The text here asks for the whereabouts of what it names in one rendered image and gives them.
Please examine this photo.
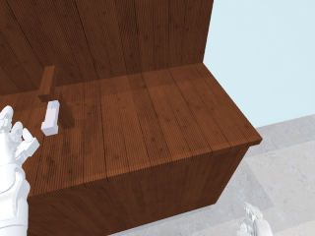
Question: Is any right robot hand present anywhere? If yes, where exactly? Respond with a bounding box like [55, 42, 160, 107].
[236, 202, 274, 236]

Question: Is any left robot hand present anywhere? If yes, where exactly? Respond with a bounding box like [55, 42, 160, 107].
[0, 105, 40, 167]

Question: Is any robot left forearm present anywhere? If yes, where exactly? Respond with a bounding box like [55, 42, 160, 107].
[0, 163, 31, 236]

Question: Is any tap lever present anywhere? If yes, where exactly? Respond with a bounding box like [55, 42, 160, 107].
[41, 100, 60, 136]

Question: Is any counter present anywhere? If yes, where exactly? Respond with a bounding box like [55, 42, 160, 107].
[0, 0, 263, 236]

